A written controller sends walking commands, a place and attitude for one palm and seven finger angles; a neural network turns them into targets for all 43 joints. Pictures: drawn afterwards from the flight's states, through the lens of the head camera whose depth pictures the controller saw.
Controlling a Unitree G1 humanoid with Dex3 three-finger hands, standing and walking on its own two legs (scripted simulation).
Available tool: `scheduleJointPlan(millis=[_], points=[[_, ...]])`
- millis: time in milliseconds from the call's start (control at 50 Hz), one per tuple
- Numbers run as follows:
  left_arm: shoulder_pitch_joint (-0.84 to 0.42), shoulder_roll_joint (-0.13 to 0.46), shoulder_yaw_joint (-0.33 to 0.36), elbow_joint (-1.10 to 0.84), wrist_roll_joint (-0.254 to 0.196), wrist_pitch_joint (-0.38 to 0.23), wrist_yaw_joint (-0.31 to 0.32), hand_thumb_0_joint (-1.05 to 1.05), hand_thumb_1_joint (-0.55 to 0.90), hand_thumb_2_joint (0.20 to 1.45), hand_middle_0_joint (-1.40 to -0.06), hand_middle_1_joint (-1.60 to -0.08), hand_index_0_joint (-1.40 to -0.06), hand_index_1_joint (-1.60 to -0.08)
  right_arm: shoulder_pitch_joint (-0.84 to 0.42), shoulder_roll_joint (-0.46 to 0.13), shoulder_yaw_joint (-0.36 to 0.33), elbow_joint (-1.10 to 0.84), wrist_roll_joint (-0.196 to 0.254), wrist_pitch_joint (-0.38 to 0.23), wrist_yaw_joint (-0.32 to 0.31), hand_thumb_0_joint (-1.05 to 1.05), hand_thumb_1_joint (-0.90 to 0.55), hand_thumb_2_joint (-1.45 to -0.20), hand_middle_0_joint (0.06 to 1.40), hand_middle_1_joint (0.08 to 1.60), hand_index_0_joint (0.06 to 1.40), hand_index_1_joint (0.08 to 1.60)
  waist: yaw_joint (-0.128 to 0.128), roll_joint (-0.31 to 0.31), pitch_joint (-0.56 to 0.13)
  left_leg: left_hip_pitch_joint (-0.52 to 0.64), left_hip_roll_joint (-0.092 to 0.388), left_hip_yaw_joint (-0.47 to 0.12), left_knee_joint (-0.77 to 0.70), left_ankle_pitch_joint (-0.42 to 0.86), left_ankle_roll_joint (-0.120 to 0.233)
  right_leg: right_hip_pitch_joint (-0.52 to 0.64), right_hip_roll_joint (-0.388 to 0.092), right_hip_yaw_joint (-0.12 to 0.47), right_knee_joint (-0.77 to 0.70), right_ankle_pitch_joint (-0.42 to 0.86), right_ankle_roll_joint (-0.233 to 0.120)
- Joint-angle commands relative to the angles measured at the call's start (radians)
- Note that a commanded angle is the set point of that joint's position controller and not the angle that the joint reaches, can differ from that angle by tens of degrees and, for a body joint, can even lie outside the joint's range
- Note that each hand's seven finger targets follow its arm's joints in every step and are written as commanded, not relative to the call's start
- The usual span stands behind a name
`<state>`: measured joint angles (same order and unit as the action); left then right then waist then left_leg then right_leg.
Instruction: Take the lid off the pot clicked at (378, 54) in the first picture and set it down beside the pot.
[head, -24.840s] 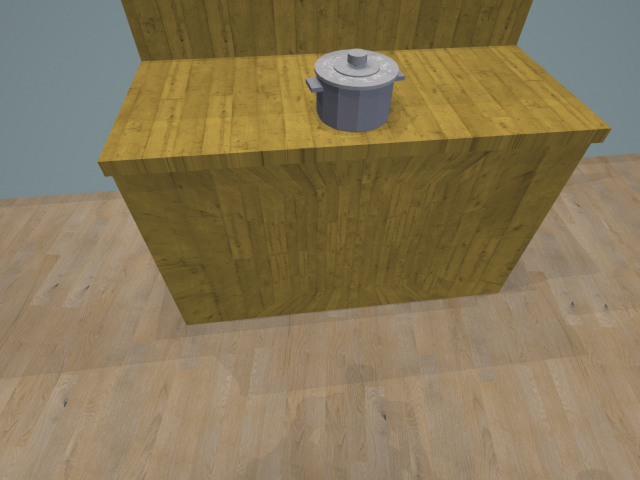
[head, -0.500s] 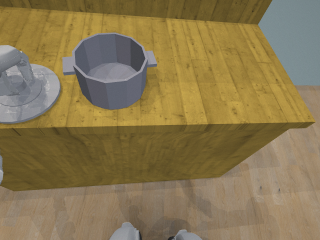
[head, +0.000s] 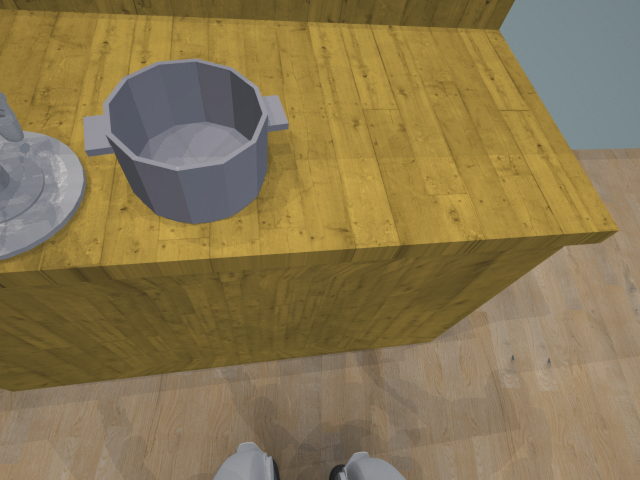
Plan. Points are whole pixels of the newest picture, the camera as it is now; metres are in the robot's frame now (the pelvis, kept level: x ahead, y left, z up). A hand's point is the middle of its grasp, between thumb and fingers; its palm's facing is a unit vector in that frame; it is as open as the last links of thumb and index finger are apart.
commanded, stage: open the fingers wide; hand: left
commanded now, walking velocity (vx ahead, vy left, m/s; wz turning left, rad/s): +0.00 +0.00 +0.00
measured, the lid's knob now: out of the picture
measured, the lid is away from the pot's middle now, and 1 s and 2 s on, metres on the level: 0.24 0.24 0.24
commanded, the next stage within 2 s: raise the empty hand in 0.10 s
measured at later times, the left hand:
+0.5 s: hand out of the picture +0.46 +0.37 +0.11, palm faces -0.41 -0.14 -0.90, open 11.0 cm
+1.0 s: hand out of the picture +0.46 +0.37 +0.16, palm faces -0.36 -0.14 -0.92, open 11.0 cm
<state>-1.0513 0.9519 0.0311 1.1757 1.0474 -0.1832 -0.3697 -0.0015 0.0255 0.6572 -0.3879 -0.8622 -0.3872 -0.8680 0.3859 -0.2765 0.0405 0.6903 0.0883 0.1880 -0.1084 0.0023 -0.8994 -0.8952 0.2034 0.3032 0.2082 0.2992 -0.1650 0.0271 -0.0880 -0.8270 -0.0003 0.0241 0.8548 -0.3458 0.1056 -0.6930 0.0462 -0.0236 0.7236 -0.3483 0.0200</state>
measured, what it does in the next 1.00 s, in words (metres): stands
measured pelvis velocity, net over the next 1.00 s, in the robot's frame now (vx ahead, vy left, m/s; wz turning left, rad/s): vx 0.01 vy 0.01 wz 0.01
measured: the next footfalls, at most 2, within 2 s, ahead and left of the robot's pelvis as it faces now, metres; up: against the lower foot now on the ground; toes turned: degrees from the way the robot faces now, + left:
none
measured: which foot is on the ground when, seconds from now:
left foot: down 0.00-1.00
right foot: down 0.00-1.00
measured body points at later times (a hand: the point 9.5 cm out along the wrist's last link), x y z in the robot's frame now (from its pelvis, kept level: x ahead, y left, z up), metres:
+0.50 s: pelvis +0.00 +0.00 +0.00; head +0.10 +0.04 +0.44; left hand +0.47 +0.38 +0.16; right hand +0.01 -0.28 -0.10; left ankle +0.03 +0.04 -0.70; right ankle -0.01 -0.15 -0.70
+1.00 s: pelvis +0.01 +0.01 +0.01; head +0.09 +0.04 +0.45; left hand +0.48 +0.38 +0.21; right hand +0.01 -0.27 -0.10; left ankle +0.03 +0.05 -0.70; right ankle -0.01 -0.15 -0.70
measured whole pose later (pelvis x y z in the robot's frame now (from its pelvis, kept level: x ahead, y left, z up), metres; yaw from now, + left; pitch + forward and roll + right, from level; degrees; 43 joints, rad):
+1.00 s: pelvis +0.01 +0.01 +0.01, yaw +1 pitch +15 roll -5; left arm -1.15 0.94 -0.03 1.14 1.02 -0.11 -0.45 0.00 0.00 0.66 -0.37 -0.85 -0.37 -0.86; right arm 0.37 -0.28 0.04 0.67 0.10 0.20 -0.09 0.00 -0.90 -0.90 0.20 0.30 0.21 0.30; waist -0.14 0.03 -0.09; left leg -0.71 -0.02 0.03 0.77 -0.32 0.12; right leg -0.57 0.03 -0.02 0.63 -0.32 0.02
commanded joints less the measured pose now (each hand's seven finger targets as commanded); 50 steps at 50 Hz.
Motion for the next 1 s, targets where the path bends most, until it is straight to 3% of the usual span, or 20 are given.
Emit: scheduleJointPlan(millis=[0, 80, 160, 200, 260, 280, 320, 360, 420, 440, 520, 560, 580, 620, 660, 700, 760, 840, 920, 980], points=[[-0.417, 0.328, 0.079, -0.191, -0.014, -0.003, 0.036, 0.000, -0.014, 0.652, -0.350, -0.857, -0.350, -0.857, 0.130, -0.217, -0.072, -0.044, -0.003, 0.003, -0.011, 0.000, -0.900, -0.900, 0.200, 0.300, 0.200, 0.300, 0.017, 0.204, -0.446, 0.629, 0.021, -0.125, -0.078, 0.483, -0.067, -0.116, 0.064, -0.042, -0.074, 0.146, -0.055], [-0.390, 0.289, 0.048, -0.143, -0.015, 0.000, 0.031, 0.000, -0.016, 0.656, -0.352, -0.854, -0.352, -0.854, 0.125, -0.214, -0.069, -0.047, 0.001, 0.005, -0.008, 0.000, -0.900, -0.900, 0.200, 0.300, 0.200, 0.300, 0.009, 0.190, -0.389, 0.608, 0.019, -0.127, -0.081, 0.429, -0.062, -0.146, 0.065, -0.044, -0.077, 0.111, -0.055], [-0.429, 0.339, 0.080, -0.214, -0.013, -0.008, 0.036, 0.000, -0.016, 0.654, -0.351, -0.855, -0.351, -0.855, 0.119, -0.214, -0.069, -0.050, 0.001, 0.007, -0.014, 0.000, -0.900, -0.900, 0.200, 0.300, 0.200, 0.300, 0.020, 0.229, -0.463, 0.636, 0.019, -0.120, -0.078, 0.468, -0.062, -0.108, 0.062, -0.036, -0.071, 0.139, -0.055], [-0.443, 0.296, 0.047, -0.202, -0.020, -0.003, 0.031, 0.000, -0.015, 0.653, -0.351, -0.856, -0.351, -0.856, 0.115, -0.217, -0.072, -0.046, 0.001, 0.005, -0.012, 0.000, -0.900, -0.900, 0.200, 0.300, 0.200, 0.300, 0.004, 0.211, -0.416, 0.629, 0.025, -0.130, -0.089, 0.410, -0.060, -0.141, 0.060, -0.042, -0.081, 0.112, -0.053], [-0.473, 0.366, 0.102, -0.270, -0.022, -0.010, 0.033, 0.000, -0.015, 0.653, -0.351, -0.856, -0.351, -0.856, 0.112, -0.215, -0.072, -0.049, -0.003, 0.004, -0.014, 0.000, -0.900, -0.900, 0.200, 0.300, 0.200, 0.300, 0.025, 0.269, -0.496, 0.699, 0.029, -0.138, -0.086, 0.493, -0.071, -0.117, 0.062, -0.039, -0.078, 0.129, -0.055], [-0.433, 0.371, 0.111, -0.217, -0.021, -0.005, 0.034, 0.000, -0.015, 0.653, -0.351, -0.856, -0.351, -0.856, 0.109, -0.209, -0.067, -0.054, 0.001, 0.004, -0.015, 0.000, -0.900, -0.900, 0.200, 0.300, 0.200, 0.300, 0.024, 0.234, -0.477, 0.663, 0.018, -0.127, -0.078, 0.477, -0.062, -0.098, 0.063, -0.037, -0.082, 0.139, -0.054], [-0.460, 0.322, 0.062, -0.210, -0.025, 0.012, 0.029, 0.000, -0.015, 0.653, -0.351, -0.856, -0.351, -0.856, 0.101, -0.216, -0.067, -0.052, 0.005, 0.005, -0.013, 0.000, -0.900, -0.900, 0.200, 0.300, 0.200, 0.300, 0.010, 0.201, -0.422, 0.620, 0.020, -0.125, -0.100, 0.406, -0.056, -0.099, 0.058, -0.041, -0.092, 0.128, -0.053], [-0.459, 0.283, 0.038, -0.240, -0.026, 0.014, 0.021, 0.000, -0.015, 0.653, -0.351, -0.856, -0.351, -0.856, 0.097, -0.210, -0.072, -0.054, 0.003, 0.003, -0.010, 0.000, -0.900, -0.900, 0.200, 0.300, 0.200, 0.300, 0.022, 0.265, -0.445, 0.703, 0.029, -0.140, -0.101, 0.476, -0.075, -0.137, 0.061, -0.045, -0.092, 0.108, -0.056], [-0.456, 0.270, 0.016, -0.177, -0.035, 0.032, 0.008, 0.000, -0.015, 0.653, -0.351, -0.856, -0.351, -0.856, 0.098, -0.216, -0.066, -0.053, 0.008, 0.001, -0.009, 0.000, -0.900, -0.900, 0.200, 0.300, 0.200, 0.300, 0.005, 0.163, -0.375, 0.612, 0.017, -0.128, -0.116, 0.341, -0.051, -0.101, 0.059, -0.041, -0.111, 0.097, -0.053], [-0.471, 0.279, 0.022, -0.229, -0.049, 0.022, 0.004, 0.000, -0.015, 0.653, -0.351, -0.856, -0.351, -0.856, 0.087, -0.213, -0.059, -0.058, 0.011, -0.003, -0.014, 0.000, -0.900, -0.900, 0.200, 0.300, 0.200, 0.300, 0.023, 0.195, -0.408, 0.634, 0.020, -0.127, -0.121, 0.393, -0.057, -0.077, 0.057, -0.046, -0.102, 0.112, -0.057], [-0.522, 0.302, 0.027, -0.228, -0.035, 0.033, -0.003, 0.000, -0.015, 0.653, -0.351, -0.856, -0.351, -0.856, 0.095, -0.216, -0.064, -0.053, 0.009, -0.005, -0.014, 0.000, -0.900, -0.900, 0.200, 0.300, 0.200, 0.300, 0.014, 0.185, -0.421, 0.642, 0.020, -0.137, -0.130, 0.358, -0.052, -0.066, 0.056, -0.039, -0.114, 0.117, -0.056], [-0.539, 0.284, 0.017, -0.256, -0.036, 0.031, -0.007, 0.000, -0.015, 0.653, -0.351, -0.856, -0.351, -0.856, 0.093, -0.213, -0.067, -0.051, 0.006, -0.007, -0.014, 0.000, -0.900, -0.900, 0.200, 0.300, 0.200, 0.300, 0.019, 0.240, -0.443, 0.712, 0.030, -0.152, -0.130, 0.440, -0.072, -0.101, 0.059, -0.043, -0.114, 0.111, -0.056], [-0.520, 0.234, -0.019, -0.211, -0.037, 0.037, -0.013, 0.000, -0.015, 0.653, -0.351, -0.856, -0.351, -0.856, 0.092, -0.210, -0.066, -0.049, 0.009, -0.009, -0.013, 0.000, -0.900, -0.900, 0.200, 0.300, 0.200, 0.300, 0.011, 0.234, -0.404, 0.697, 0.025, -0.148, -0.129, 0.411, -0.067, -0.120, 0.059, -0.043, -0.121, 0.102, -0.057], [-0.492, 0.249, -0.011, -0.156, -0.040, 0.048, -0.016, 0.000, -0.015, 0.653, -0.351, -0.856, -0.351, -0.856, 0.094, -0.214, -0.062, -0.051, 0.013, -0.010, -0.011, 0.000, -0.900, -0.900, 0.200, 0.300, 0.200, 0.300, 0.009, 0.160, -0.348, 0.624, 0.018, -0.138, -0.145, 0.317, -0.053, -0.087, 0.057, -0.042, -0.130, 0.093, -0.057], [-0.549, 0.270, -0.006, -0.222, -0.038, 0.047, -0.017, 0.000, -0.015, 0.653, -0.351, -0.856, -0.351, -0.856, 0.093, -0.216, -0.064, -0.050, 0.008, -0.011, -0.010, 0.000, -0.900, -0.900, 0.200, 0.300, 0.200, 0.300, 0.022, 0.213, -0.410, 0.672, 0.023, -0.141, -0.149, 0.373, -0.063, -0.075, 0.057, -0.039, -0.124, 0.103, -0.057], [-0.552, 0.281, 0.000, -0.207, -0.030, 0.052, -0.019, 0.000, -0.015, 0.653, -0.351, -0.856, -0.351, -0.856, 0.097, -0.215, -0.063, -0.051, 0.011, -0.012, -0.011, 0.000, -0.900, -0.900, 0.200, 0.300, 0.200, 0.300, 0.018, 0.179, -0.403, 0.653, 0.019, -0.139, -0.149, 0.366, -0.058, -0.053, 0.057, -0.040, -0.129, 0.118, -0.058], [-0.590, 0.298, 0.018, -0.275, -0.031, 0.048, -0.024, 0.000, -0.015, 0.653, -0.351, -0.856, -0.351, -0.856, 0.097, -0.211, -0.068, -0.057, 0.007, -0.012, -0.009, 0.000, -0.900, -0.900, 0.200, 0.300, 0.200, 0.300, 0.032, 0.261, -0.471, 0.753, 0.029, -0.152, -0.145, 0.514, -0.081, -0.063, 0.059, -0.041, -0.128, 0.141, -0.058], [-0.525, 0.261, 0.003, -0.249, -0.046, 0.054, -0.040, 0.000, -0.015, 0.653, -0.351, -0.856, -0.351, -0.856, 0.085, -0.205, -0.064, -0.075, 0.013, -0.006, 0.001, 0.000, -0.900, -0.900, 0.200, 0.300, 0.200, 0.300, 0.044, 0.212, -0.433, 0.729, 0.019, -0.137, -0.146, 0.579, -0.081, -0.028, 0.061, -0.050, -0.136, 0.170, -0.062], [-0.534, 0.261, -0.010, -0.193, -0.041, 0.083, -0.047, 0.000, -0.015, 0.653, -0.351, -0.856, -0.351, -0.856, 0.087, -0.214, -0.067, -0.072, 0.015, 0.001, 0.008, 0.000, -0.900, -0.900, 0.200, 0.300, 0.200, 0.300, 0.031, 0.132, -0.366, 0.656, 0.014, -0.134, -0.177, 0.404, -0.058, -0.005, 0.057, -0.042, -0.162, 0.131, -0.057], [-0.599, 0.271, -0.003, -0.271, -0.033, 0.078, -0.047, 0.000, -0.015, 0.653, -0.351, -0.856, -0.351, -0.856, 0.081, -0.206, -0.070, -0.078, 0.012, 0.000, 0.005, 0.000, -0.900, -0.900, 0.200, 0.300, 0.200, 0.300, 0.036, 0.218, -0.438, 0.755, 0.020, -0.153, -0.172, 0.517, -0.075, -0.014, 0.055, -0.042, -0.162, 0.152, -0.060]])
